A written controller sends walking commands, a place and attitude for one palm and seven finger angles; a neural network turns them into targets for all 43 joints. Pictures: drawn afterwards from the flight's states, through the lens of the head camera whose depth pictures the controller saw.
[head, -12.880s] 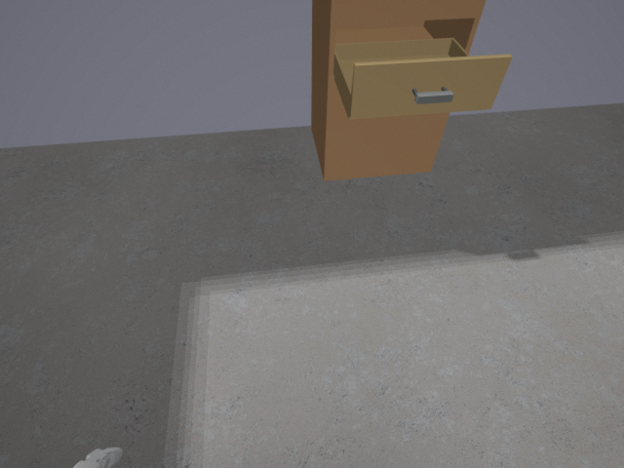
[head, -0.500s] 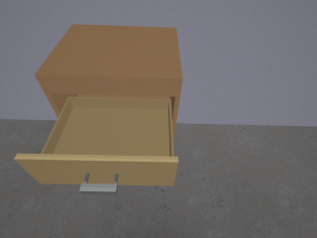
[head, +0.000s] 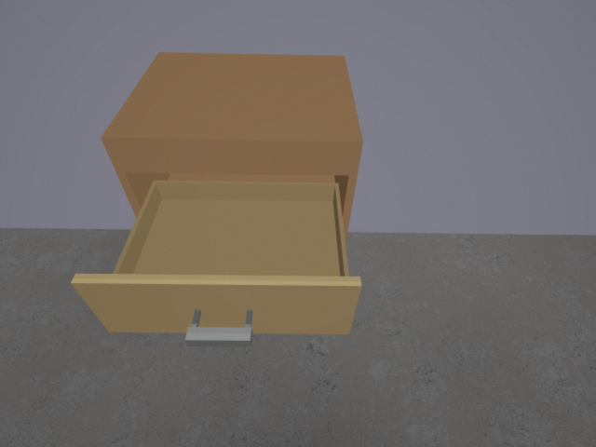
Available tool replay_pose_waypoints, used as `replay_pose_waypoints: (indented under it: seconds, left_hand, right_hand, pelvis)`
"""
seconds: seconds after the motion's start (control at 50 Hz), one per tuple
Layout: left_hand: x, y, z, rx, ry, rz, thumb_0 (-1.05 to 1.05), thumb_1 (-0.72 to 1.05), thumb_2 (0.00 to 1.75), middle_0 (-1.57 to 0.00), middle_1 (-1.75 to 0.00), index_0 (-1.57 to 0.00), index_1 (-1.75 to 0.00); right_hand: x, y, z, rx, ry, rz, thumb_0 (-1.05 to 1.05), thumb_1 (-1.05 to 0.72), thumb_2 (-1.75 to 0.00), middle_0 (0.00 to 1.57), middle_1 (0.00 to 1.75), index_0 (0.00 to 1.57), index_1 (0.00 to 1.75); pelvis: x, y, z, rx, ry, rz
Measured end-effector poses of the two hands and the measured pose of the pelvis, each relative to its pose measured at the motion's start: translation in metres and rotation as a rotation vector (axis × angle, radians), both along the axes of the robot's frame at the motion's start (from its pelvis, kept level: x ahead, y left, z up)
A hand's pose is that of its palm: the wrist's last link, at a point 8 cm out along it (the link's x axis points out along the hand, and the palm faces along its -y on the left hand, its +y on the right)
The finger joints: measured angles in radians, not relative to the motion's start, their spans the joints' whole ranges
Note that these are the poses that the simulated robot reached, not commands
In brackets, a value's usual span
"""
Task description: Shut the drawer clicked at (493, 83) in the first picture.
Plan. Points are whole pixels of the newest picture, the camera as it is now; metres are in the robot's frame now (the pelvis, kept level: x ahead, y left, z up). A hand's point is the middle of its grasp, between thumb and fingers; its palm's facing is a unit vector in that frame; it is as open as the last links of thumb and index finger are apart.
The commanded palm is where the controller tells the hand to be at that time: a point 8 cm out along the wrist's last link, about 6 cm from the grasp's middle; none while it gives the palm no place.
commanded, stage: come to a stop and stand still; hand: left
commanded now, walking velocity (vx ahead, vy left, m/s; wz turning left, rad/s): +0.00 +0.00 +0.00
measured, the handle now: (221, 325) +0.35 +0.17 -0.14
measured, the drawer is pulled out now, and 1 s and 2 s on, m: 0.30 0.30 0.30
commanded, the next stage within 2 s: look again from close up in 0.32 s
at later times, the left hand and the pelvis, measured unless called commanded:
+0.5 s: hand out of the picture -0.06 +0.18 -0.16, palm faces +0.04 -0.98 -0.18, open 7.4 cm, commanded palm none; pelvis +0.00 +0.01 +0.01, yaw +1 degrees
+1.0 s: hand out of the picture +0.03 +0.16 -0.16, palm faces +0.03 -0.98 -0.19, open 7.4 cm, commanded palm none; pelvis +0.03 -0.01 +0.01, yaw +1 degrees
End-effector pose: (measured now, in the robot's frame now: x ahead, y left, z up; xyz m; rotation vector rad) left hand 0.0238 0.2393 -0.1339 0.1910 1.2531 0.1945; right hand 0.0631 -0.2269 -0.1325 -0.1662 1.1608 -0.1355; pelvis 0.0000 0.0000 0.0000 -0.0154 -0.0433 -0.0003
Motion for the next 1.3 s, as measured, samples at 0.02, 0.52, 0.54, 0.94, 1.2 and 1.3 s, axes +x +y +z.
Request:
replay_pose_waypoints:
  seconds: [0.02,0.52,0.54,0.94,1.2,1.3]
  left_hand:
    - [-0.001,0.003,0.001,-0.002,-0.005,-0.002,0.01,0.91,0.9,-0.2,-0.3,-0.2,-0.3]
    - [-0.087,-0.017,0.004,-0.085,0.255,0.052,0.01,0.91,0.9,-0.2,-0.3,-0.19,-0.3]
    - [-0.085,-0.02,0.004,-0.09,0.254,0.052,0.01,0.91,0.9,-0.2,-0.3,-0.19,-0.3]
    - [-0.007,-0.034,0.001,-0.07,0.13,0.014,0.02,0.92,0.9,-0.2,-0.3,-0.2,-0.3]
    - [0.099,-0.016,0.092,0.062,-0.543,0.072,0.04,0.96,0.9,-0.23,-0.33,-0.22,-0.33]
    - [0.151,-0.036,0.129,-0.057,-1.04,-0.042,0.02,0.94,0.9,-0.29,-0.4,-0.28,-0.4]
  right_hand:
    - [-0.004,0.002,0.001,-0.002,0.006,0.0,0.0,-0.93,-0.9,0.2,0.3,0.2,0.3]
    - [-0.071,0.025,-0.001,0.037,0.241,-0.03,0.01,-0.92,-0.9,0.2,0.3,0.2,0.3]
    - [-0.07,0.025,-0.001,0.036,0.242,-0.031,0.01,-0.92,-0.9,0.2,0.3,0.2,0.3]
    - [-0.049,0.005,0.0,0.028,0.241,-0.046,0.01,-0.92,-0.9,0.2,0.3,0.2,0.3]
    - [0.01,-0.034,0.01,-0.031,-0.13,-0.017,0.02,-0.93,-0.9,0.2,0.3,0.2,0.3]
    - [0.08,-0.062,0.02,-0.081,-0.419,0.033,0.01,-0.92,-0.9,0.2,0.3,0.2,0.3]
  pelvis:
    - [-0.003,0.003,0.001,-0.001,0.002,0.0]
    - [0.0,0.013,0.012,0.015,0.054,0.012]
    - [0.002,0.012,0.012,0.015,0.053,0.012]
    - [0.025,-0.009,0.013,0.025,0.045,0.011]
    - [0.025,-0.021,0.004,0.036,0.087,0.045]
    - [0.008,-0.029,-0.023,0.03,0.199,0.033]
